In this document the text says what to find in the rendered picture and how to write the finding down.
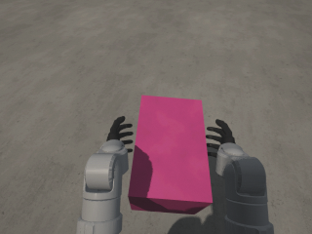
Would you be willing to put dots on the right robot hand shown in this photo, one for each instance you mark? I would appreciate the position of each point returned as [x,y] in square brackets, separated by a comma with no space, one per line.
[226,136]

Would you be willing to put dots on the robot left forearm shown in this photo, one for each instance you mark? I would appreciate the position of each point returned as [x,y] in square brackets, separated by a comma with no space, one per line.
[102,190]

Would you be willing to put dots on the robot right forearm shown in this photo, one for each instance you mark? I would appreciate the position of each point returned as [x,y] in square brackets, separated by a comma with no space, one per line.
[245,191]

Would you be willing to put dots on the carton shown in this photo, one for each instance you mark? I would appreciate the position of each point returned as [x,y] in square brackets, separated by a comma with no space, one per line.
[170,169]

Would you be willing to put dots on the left robot hand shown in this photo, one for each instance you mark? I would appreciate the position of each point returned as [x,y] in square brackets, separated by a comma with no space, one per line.
[115,131]

